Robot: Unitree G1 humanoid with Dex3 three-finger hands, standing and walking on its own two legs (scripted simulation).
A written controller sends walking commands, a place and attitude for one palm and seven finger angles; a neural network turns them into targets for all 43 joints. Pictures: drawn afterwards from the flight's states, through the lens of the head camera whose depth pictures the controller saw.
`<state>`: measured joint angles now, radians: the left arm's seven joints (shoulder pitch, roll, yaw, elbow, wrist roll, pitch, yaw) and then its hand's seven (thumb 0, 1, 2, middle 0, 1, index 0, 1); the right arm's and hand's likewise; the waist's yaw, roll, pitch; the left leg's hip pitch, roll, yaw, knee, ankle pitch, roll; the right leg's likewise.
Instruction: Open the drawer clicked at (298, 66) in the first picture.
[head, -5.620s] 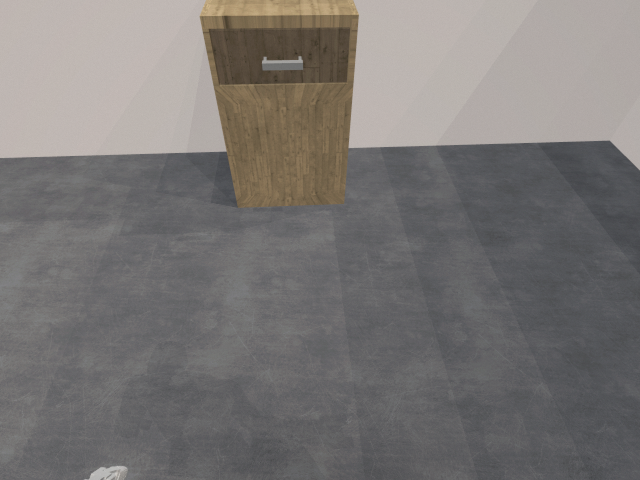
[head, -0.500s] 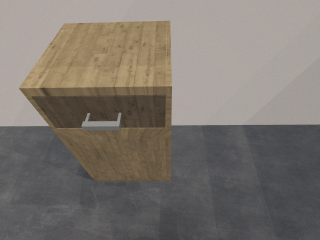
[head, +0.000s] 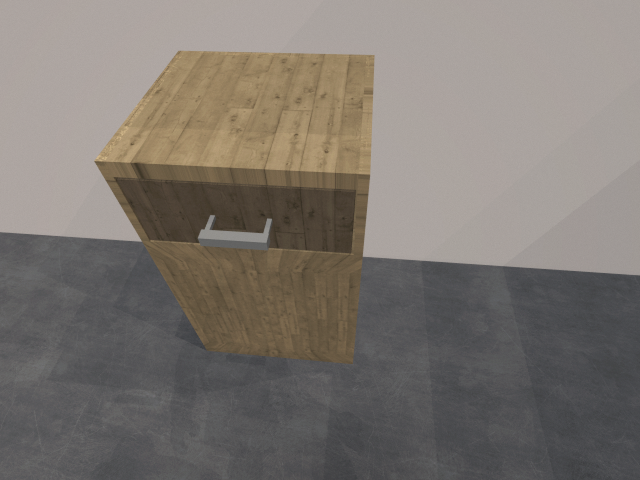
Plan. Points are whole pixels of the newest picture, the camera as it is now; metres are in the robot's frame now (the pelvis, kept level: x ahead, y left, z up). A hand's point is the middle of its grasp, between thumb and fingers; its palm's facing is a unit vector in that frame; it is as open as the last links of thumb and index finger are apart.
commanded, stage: come to a stop and stand still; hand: left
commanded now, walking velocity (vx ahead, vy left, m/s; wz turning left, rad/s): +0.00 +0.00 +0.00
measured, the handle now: (237, 231) +0.55 +0.23 -0.09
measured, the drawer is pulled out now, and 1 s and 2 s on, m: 0.00 0.00 0.00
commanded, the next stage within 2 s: look again from close up in 0.28 s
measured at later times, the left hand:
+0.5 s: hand out of the picture +0.02 +0.20 -0.18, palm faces +0.01 -0.98 -0.20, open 7.3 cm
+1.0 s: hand out of the picture +0.03 +0.23 -0.18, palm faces +0.00 -0.98 -0.21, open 7.4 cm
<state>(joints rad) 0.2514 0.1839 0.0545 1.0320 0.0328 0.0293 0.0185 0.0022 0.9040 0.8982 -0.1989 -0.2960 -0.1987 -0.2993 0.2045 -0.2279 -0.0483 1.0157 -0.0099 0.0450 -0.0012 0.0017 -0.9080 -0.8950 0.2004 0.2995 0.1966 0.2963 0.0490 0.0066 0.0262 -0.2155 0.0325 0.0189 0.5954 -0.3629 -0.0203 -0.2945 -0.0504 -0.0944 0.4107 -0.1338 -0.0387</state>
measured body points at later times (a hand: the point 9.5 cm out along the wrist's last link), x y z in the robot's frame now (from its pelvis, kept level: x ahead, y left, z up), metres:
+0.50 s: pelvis +0.01 +0.03 -0.01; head +0.03 +0.02 +0.44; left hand +0.02 +0.25 -0.17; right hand +0.01 -0.20 -0.17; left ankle -0.05 +0.15 -0.74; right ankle +0.01 -0.09 -0.74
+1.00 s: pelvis -0.02 +0.05 -0.01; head -0.03 +0.06 +0.44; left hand +0.03 +0.29 -0.16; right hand +0.01 -0.18 -0.16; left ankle -0.05 +0.15 -0.74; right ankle +0.01 -0.09 -0.74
